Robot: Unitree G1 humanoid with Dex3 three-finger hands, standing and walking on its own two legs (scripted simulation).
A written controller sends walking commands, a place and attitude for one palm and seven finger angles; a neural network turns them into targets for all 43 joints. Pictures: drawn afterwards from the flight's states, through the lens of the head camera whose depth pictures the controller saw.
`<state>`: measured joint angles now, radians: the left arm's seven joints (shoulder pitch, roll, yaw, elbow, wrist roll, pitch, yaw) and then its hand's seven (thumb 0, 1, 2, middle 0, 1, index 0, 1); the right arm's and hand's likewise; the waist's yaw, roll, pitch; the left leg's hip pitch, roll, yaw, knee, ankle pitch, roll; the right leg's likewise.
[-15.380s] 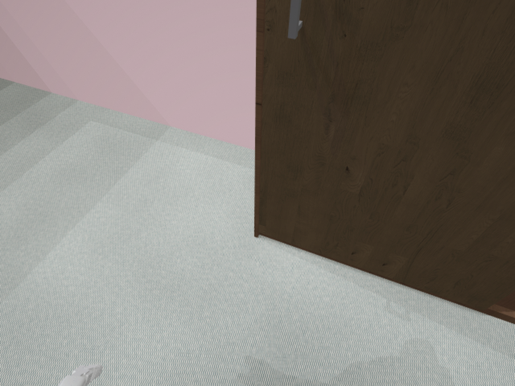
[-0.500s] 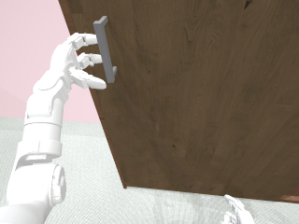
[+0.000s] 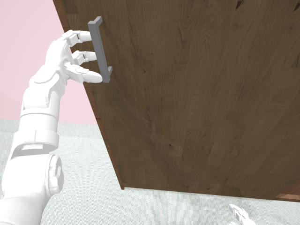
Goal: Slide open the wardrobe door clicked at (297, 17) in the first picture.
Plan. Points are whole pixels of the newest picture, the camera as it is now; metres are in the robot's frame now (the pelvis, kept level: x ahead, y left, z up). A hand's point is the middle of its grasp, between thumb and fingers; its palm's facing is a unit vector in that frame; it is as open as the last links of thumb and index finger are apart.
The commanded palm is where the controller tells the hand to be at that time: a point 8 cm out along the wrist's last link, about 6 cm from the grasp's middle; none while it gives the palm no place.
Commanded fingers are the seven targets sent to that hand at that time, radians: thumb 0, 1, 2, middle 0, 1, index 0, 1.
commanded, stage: feel for the door with the fingertips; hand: left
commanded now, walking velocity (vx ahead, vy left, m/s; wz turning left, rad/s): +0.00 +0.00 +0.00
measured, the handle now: (102, 51) +0.48 +0.14 +0.25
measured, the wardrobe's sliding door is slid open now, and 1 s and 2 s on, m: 0.00 0.00 0.00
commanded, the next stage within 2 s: slide the fingers in behind the handle in 0.10 s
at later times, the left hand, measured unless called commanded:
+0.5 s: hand (83, 62) +0.42 +0.17 +0.26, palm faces -0.03 -1.00 -0.04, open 14.0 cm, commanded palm +0.39 +0.22 +0.26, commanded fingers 0.00 -0.50 0.30 -0.30 -1.20 -0.30 -1.20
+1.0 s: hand (89, 63) +0.41 +0.16 +0.26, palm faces -0.04 -1.00 -0.02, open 14.0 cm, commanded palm +0.39 +0.20 +0.26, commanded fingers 0.00 -0.50 0.30 -0.30 -1.20 -0.30 -1.20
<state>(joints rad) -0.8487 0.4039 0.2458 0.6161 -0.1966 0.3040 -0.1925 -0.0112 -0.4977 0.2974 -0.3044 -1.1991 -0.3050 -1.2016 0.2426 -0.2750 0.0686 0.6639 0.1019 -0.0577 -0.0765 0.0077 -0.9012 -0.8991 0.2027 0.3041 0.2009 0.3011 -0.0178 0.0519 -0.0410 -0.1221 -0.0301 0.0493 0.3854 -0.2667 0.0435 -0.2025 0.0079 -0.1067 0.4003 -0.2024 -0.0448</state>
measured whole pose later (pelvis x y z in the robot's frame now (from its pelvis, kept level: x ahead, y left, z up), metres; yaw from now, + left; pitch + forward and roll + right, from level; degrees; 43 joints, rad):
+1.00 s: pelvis +0.00 +0.00 +0.00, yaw +0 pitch -1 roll +0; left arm -0.79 0.34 0.22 0.48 -0.21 0.34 -0.16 -0.01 -0.50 0.30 -0.30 -1.20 -0.30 -1.20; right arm 0.22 -0.26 0.08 0.65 0.10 -0.04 -0.06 0.01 -0.90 -0.90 0.20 0.30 0.20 0.30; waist 0.00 0.05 -0.04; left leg -0.11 -0.03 0.05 0.38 -0.26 0.05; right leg -0.19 0.00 -0.10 0.40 -0.20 -0.04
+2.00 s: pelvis +0.00 +0.00 +0.00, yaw -1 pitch -1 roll +0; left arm -0.82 0.29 0.18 0.48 -0.19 0.36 -0.09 -0.01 -0.50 0.30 -0.30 -1.20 -0.30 -1.20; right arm 0.21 -0.25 0.07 0.65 0.09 -0.02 -0.06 0.01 -0.90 -0.90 0.20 0.30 0.20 0.30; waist -0.01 0.05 -0.04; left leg -0.10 -0.03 0.06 0.37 -0.26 0.04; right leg -0.18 0.01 -0.10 0.39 -0.19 -0.05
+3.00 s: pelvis +0.01 +0.01 +0.00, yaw -1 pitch -1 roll +0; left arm -0.73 0.27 0.20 0.34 -0.19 0.41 -0.07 0.01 0.70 0.79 -0.36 -1.36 -0.30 -1.34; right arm 0.20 -0.24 0.07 0.63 0.08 0.01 -0.04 0.01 -0.90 -0.90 0.20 0.30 0.20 0.30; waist -0.01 0.06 -0.05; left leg -0.07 -0.03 0.07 0.36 -0.27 0.05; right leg -0.16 0.01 -0.08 0.37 -0.20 -0.03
